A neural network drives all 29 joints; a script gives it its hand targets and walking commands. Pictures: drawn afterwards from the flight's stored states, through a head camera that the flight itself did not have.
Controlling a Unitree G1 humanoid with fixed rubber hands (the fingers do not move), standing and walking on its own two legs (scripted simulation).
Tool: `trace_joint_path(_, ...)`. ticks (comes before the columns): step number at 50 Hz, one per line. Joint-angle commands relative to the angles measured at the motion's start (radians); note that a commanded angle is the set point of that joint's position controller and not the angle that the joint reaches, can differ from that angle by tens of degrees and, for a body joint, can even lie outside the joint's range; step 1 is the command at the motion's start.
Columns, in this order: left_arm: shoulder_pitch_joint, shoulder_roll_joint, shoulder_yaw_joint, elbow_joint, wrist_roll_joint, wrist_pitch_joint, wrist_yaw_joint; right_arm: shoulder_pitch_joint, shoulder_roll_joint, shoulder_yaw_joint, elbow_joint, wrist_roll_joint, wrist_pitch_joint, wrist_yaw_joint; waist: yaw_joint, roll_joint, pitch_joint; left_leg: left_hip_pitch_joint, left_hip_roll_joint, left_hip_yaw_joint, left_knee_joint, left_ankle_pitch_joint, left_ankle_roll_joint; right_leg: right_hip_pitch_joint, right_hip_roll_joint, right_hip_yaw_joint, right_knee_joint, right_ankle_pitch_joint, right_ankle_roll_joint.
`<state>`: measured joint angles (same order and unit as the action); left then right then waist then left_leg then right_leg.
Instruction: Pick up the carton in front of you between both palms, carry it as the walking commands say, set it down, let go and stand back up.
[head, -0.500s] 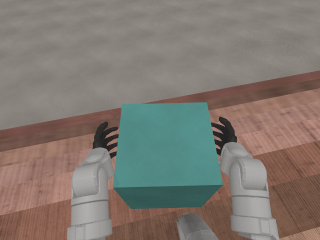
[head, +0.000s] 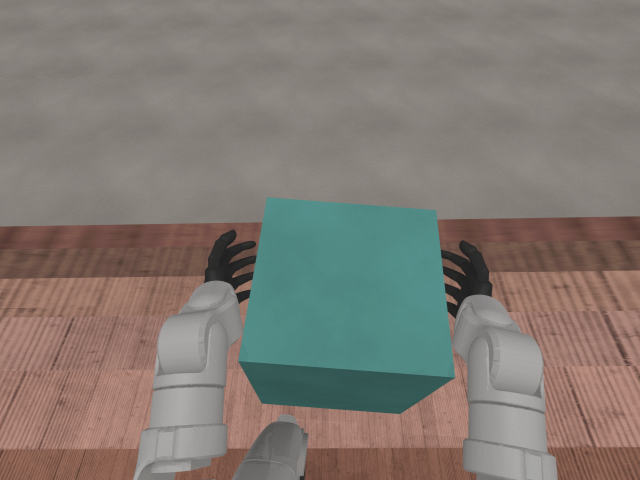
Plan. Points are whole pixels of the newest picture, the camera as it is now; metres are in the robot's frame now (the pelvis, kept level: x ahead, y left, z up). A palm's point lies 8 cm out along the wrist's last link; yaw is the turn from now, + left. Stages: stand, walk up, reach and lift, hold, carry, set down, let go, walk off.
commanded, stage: carry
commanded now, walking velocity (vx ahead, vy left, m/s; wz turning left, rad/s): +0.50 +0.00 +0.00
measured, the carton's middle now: (340, 316) +0.32 +0.03 -0.02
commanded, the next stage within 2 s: none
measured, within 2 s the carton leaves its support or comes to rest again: neither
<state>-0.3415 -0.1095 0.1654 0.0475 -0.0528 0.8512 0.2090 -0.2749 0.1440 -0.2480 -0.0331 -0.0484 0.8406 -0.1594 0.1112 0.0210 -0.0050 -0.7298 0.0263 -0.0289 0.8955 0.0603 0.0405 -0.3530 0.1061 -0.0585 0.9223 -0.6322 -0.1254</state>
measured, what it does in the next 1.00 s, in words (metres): goes down: left foot 0.13 m lower, then right foot 0.13 m lower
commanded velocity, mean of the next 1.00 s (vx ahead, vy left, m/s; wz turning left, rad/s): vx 0.50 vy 0.00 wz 0.00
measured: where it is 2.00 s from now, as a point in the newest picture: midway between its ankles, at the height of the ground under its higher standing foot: (362, 237)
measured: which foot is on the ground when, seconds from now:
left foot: up 0.00-0.10, down 0.12-0.50, up 0.52-0.86, down 0.88-1.00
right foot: down 0.00-0.12, up 0.14-0.48, down 0.50-0.88, up 0.90-1.00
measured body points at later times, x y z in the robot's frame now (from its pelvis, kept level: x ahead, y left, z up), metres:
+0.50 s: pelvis +0.39 -0.01 -0.18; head +0.39 -0.01 +0.27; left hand +0.71 +0.15 -0.11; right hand +0.72 -0.16 -0.10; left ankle +0.23 +0.06 -0.79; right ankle +0.51 -0.09 -0.90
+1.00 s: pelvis +0.77 +0.01 -0.36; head +0.77 +0.00 +0.09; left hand +1.11 +0.14 -0.28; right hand +1.08 -0.17 -0.28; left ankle +0.79 +0.06 -1.06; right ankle +0.68 -0.10 -0.92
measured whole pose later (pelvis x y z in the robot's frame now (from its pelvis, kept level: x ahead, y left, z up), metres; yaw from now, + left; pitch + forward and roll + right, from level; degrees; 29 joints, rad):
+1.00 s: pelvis +0.77 +0.01 -0.36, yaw +1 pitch +2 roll +1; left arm -0.31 -0.09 0.21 0.03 0.02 0.85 0.19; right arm -0.32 0.11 -0.14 0.03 0.01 0.86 -0.21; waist -0.11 0.00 -0.07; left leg -0.44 -0.11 0.10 0.78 -0.39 0.11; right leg -0.57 0.05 0.04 1.56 -0.54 -0.06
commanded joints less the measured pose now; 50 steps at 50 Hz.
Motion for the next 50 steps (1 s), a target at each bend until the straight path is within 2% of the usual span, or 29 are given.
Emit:
trace_joint_path(1, -0.492, -0.794, -0.634, -0.132, -0.194, -0.033, -0.102, -0.526, 0.710, 0.638, -0.081, 0.144, -0.038, 0.004, 0.004, -0.088, -0.314, 0.281, -0.095, 0.145, -0.344, 0.313, -0.004, 0.063, -0.105, 0.167, -0.105, 0.547, -0.066)
trace_joint_path(4, -0.425, -0.731, -0.606, -0.127, -0.150, -0.026, -0.085, -0.505, 0.640, 0.641, -0.104, 0.143, -0.025, -0.004, -0.131, -0.165, -0.396, 0.590, -0.122, 0.196, -0.253, 0.311, 0.037, 0.017, -0.142, 0.041, 0.166, 0.760, 0.004)
trace_joint_path(5, -0.428, -0.696, -0.591, -0.137, -0.132, -0.019, -0.076, -0.475, 0.622, 0.641, -0.099, 0.140, -0.017, -0.009, -0.276, -0.046, -0.438, 0.774, -0.112, 0.190, -0.336, 0.256, 0.062, -0.039, -0.161, -0.008, 0.399, 0.953, 0.045)
trace_joint_path(6, -0.446, -0.669, -0.564, -0.144, -0.111, -0.010, -0.062, -0.432, 0.587, 0.630, -0.083, 0.136, 0.000, -0.009, -0.351, 0.108, -0.342, 0.792, -0.028, 0.107, -0.446, 0.242, 0.128, -0.183, -0.062, -0.059, 0.828, 0.525, 0.074)
trace_joint_path(7, -0.427, -0.623, -0.517, -0.129, -0.074, 0.008, -0.044, -0.409, 0.565, 0.622, -0.052, 0.148, 0.016, -0.015, -0.285, 0.168, -0.317, 0.970, 0.096, -0.102, -0.221, 0.607, 0.152, -0.483, 0.028, -0.008, 0.947, -0.078, 0.091)
trace_joint_path(8, -0.325, -0.578, -0.455, -0.078, -0.034, 0.023, -0.021, -0.442, 0.524, 0.629, -0.055, 0.172, 0.030, -0.027, -0.146, 0.072, -0.400, 1.039, 0.243, -0.330, -0.252, 0.525, 0.214, -0.578, -0.022, 0.126, 0.816, -0.007, 0.089)
trace_joint_path(9, -0.294, -0.529, -0.399, -0.104, 0.011, 0.030, -0.010, -0.514, 0.572, 0.678, -0.083, 0.215, 0.028, -0.034, -0.176, 0.138, -0.479, 0.982, 0.369, -0.615, -0.365, -0.123, 0.368, -0.605, -0.074, 0.184, 0.786, 0.015, 0.078)
trace_joint_path(10, -0.390, -0.521, -0.389, -0.128, -0.002, 0.032, -0.006, -0.559, 0.626, 0.689, -0.070, 0.261, 0.032, -0.025, -0.176, -0.037, -0.326, 0.846, 0.306, -0.611, -0.312, -0.011, 0.320, -0.619, -0.125, 0.203, 0.633, 0.103, 0.067)
trace_joint_path(12, -0.397, -0.577, -0.385, -0.094, 0.000, 0.026, -0.013, -0.611, 0.680, 0.717, -0.069, 0.302, 0.040, -0.004, -0.170, -0.097, -0.289, 0.638, 0.288, -0.507, -0.278, 0.097, 0.320, -0.547, -0.152, 0.170, 0.420, 0.186, 0.097)
trace_joint_path(15, -0.491, -0.671, -0.432, -0.117, -0.026, 0.000, -0.040, -0.693, 0.779, 0.731, -0.056, 0.322, 0.025, 0.031, -0.158, 0.040, -0.326, 0.474, 0.236, -0.366, -0.270, 0.132, 0.257, -0.315, -0.136, 0.065, 0.290, 0.477, 0.080)
trace_joint_path(18, -0.523, -0.736, -0.495, -0.141, -0.047, -0.026, -0.057, -0.649, 0.794, 0.722, -0.031, 0.307, 0.007, 0.044, -0.201, -0.021, -0.304, 0.490, 0.072, -0.186, -0.125, -0.194, 0.191, -0.330, -0.120, 0.038, -0.121, 0.899, 0.052)
trace_joint_path(22, -0.522, -0.696, -0.545, -0.194, -0.061, -0.037, -0.053, -0.532, 0.733, 0.678, -0.002, 0.246, -0.018, 0.026, -0.225, 0.104, -0.253, 0.382, 0.007, -0.053, -0.030, -0.238, 0.156, -0.007, -0.046, -0.093, -0.395, 0.969, 0.066)
trace_joint_path(24, -0.469, -0.664, -0.544, -0.194, -0.063, -0.028, -0.047, -0.475, 0.695, 0.663, -0.004, 0.218, -0.014, 0.012, -0.036, 0.104, -0.404, 0.383, 0.065, 0.025, 0.285, 0.103, 0.086, 0.264, -0.048, -0.106, -0.331, 0.955, 0.027)
trace_joint_path(25, -0.428, -0.641, -0.539, -0.169, -0.064, -0.020, -0.045, -0.481, 0.672, 0.655, -0.020, 0.201, -0.008, 0.005, 0.051, -0.029, -0.415, 0.327, 0.026, 0.094, 0.562, 0.146, 0.036, 0.390, -0.056, -0.087, -0.432, 0.907, 0.006)
trace_joint_path(26, -0.409, -0.618, -0.537, -0.155, -0.054, -0.009, -0.045, -0.483, 0.647, 0.625, -0.018, 0.171, 0.000, -0.009, 0.067, -0.161, -0.320, 0.132, -0.084, 0.108, 0.828, -0.555, -0.001, 0.441, -0.180, 0.060, -0.437, 0.961, -0.034)
trace_joint_path(27, -0.406, -0.592, -0.543, -0.125, -0.075, 0.000, -0.034, -0.449, 0.608, 0.575, 0.007, 0.139, 0.018, -0.018, -0.042, -0.246, -0.356, -0.098, -0.102, 0.001, 0.826, -0.702, -0.020, 0.620, -0.325, 0.380, -0.254, 1.308, -0.106)
trace_joint_path(29, -0.452, -0.611, -0.588, -0.135, -0.129, 0.010, -0.025, -0.419, 0.556, 0.520, 0.010, 0.114, 0.027, -0.036, -0.001, -0.140, -0.399, -0.318, -0.022, -0.094, 0.668, -0.604, -0.003, 0.626, -0.406, 0.643, -0.268, 0.870, -0.222)
trace_joint_path(31, -0.544, -0.712, -0.629, -0.160, -0.191, 0.012, -0.046, -0.447, 0.585, 0.496, 0.015, 0.109, 0.021, -0.033, -0.046, 0.026, -0.364, -0.213, 0.014, -0.093, 0.414, -0.546, -0.029, 0.379, -0.424, 0.673, -0.307, 0.761, -0.255)
trace_joint_path(34, -0.622, -0.801, -0.650, -0.155, -0.224, -0.005, -0.087, -0.532, 0.686, 0.533, 0.002, 0.119, -0.005, -0.006, -0.043, -0.078, -0.359, -0.027, 0.004, -0.015, 0.341, -0.285, -0.015, 0.201, -0.382, 0.510, -0.275, 0.862, -0.195)
trace_joint_path(36, -0.620, -0.828, -0.660, -0.141, -0.227, -0.020, -0.100, -0.556, 0.713, 0.571, -0.013, 0.133, -0.028, 0.004, -0.014, -0.059, -0.354, -0.101, -0.015, 0.009, 0.050, 0.049, 0.015, 0.271, -0.217, 0.359, -0.147, 0.686, -0.118)
trace_joint_path(40, -0.516, -0.779, -0.632, -0.128, -0.200, -0.046, -0.091, -0.546, 0.683, 0.622, -0.080, 0.152, -0.047, 0.000, -0.012, -0.147, -0.296, 0.378, -0.087, 0.136, -0.339, 0.334, 0.001, -0.027, -0.125, 0.166, -0.105, 0.447, -0.065)
trace_joint_path(42, -0.448, -0.741, -0.611, -0.121, -0.167, -0.041, -0.079, -0.509, 0.635, 0.626, -0.092, 0.149, -0.040, -0.008, -0.107, -0.182, -0.393, 0.560, -0.110, 0.179, -0.244, 0.328, 0.037, 0.007, -0.145, 0.063, 0.111, 0.656, -0.017)
trace_joint_path(43, -0.432, -0.715, -0.595, -0.122, -0.147, -0.038, -0.069, -0.489, 0.614, 0.628, -0.092, 0.149, -0.033, -0.011, -0.212, -0.117, -0.414, 0.675, -0.109, 0.197, -0.321, 0.261, 0.053, 0.008, -0.157, 0.021, 0.317, 0.855, 0.011)
trace_joint_path(44, -0.431, -0.681, -0.573, -0.128, -0.123, -0.029, -0.055, -0.440, 0.584, 0.620, -0.079, 0.138, -0.022, -0.016, -0.317, 0.045, -0.395, 0.768, -0.078, 0.175, -0.427, 0.220, 0.092, -0.073, -0.109, -0.042, 0.637, 0.794, 0.055)
trace_joint_path(45, -0.421, -0.648, -0.529, -0.119, -0.087, -0.017, -0.039, -0.409, 0.549, 0.609, -0.055, 0.141, -0.004, -0.014, -0.301, 0.163, -0.311, 0.853, 0.053, 0.031, -0.334, 0.431, 0.107, -0.325, 0.000, -0.042, 0.884, 0.012, 0.062)
trace_joint_path(46, -0.357, -0.602, -0.475, -0.077, -0.052, 0.000, -0.022, -0.426, 0.521, 0.616, -0.040, 0.161, 0.007, -0.025, -0.148, 0.133, -0.393, 1.052, 0.192, -0.252, -0.209, 0.626, 0.172, -0.525, -0.012, 0.108, 0.819, -0.042, 0.070)
trace_joint_path(47, -0.297, -0.566, -0.432, -0.097, -0.011, 0.007, -0.014, -0.479, 0.560, 0.662, -0.054, 0.193, 0.005, -0.035, -0.186, 0.210, -0.494, 1.046, 0.342, -0.588, -0.342, 0.007, 0.340, -0.599, -0.040, 0.155, 0.811, 0.022, 0.075)
trace_joint_path(48, -0.388, -0.543, -0.416, -0.133, -0.013, 0.009, -0.006, -0.496, 0.618, 0.665, -0.038, 0.228, 0.010, -0.030, -0.192, 0.031, -0.359, 0.933, 0.288, -0.606, -0.290, 0.109, 0.311, -0.635, -0.105, 0.186, 0.660, 0.106, 0.062)
trace_joint_path(50, -0.386, -0.594, -0.399, -0.091, 0.000, 0.005, -0.009, -0.555, 0.680, 0.709, -0.051, 0.274, 0.017, -0.009, -0.198, -0.083, -0.314, 0.751, 0.269, -0.514, -0.241, 0.213, 0.308, -0.598, -0.137, 0.160, 0.458, 0.162, 0.086)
